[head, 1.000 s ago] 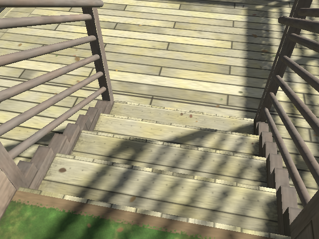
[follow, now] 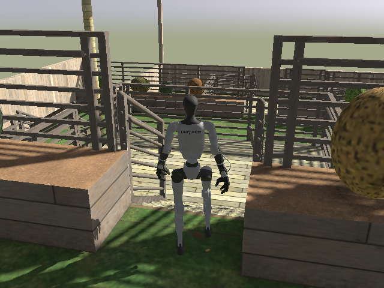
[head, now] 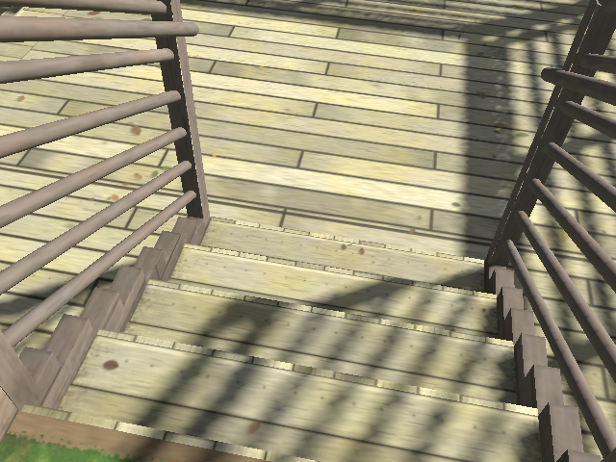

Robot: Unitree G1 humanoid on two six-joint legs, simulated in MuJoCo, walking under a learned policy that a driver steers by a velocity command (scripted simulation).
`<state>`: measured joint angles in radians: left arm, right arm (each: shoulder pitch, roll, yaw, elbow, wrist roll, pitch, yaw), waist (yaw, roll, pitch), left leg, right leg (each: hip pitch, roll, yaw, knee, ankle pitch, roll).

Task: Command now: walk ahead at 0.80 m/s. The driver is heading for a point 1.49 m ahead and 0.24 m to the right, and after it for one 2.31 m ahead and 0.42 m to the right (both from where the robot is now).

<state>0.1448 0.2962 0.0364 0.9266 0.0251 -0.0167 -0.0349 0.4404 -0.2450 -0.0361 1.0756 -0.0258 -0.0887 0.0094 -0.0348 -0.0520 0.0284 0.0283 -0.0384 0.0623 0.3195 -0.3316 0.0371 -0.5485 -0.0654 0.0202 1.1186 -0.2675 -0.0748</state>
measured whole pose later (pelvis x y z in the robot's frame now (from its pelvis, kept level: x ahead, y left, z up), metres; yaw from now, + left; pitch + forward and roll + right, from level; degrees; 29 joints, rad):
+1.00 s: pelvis +0.77 -0.01 -0.20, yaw +0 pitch -1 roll +3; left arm 0.22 0.25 0.05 0.93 0.05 -0.04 0.01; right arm 0.46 -0.23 -0.06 1.08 -0.03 -0.09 0.00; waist -0.02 -0.03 0.05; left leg -0.22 -0.08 0.12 0.75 -0.52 0.09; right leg -0.65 -0.07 0.14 1.15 -0.12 -0.04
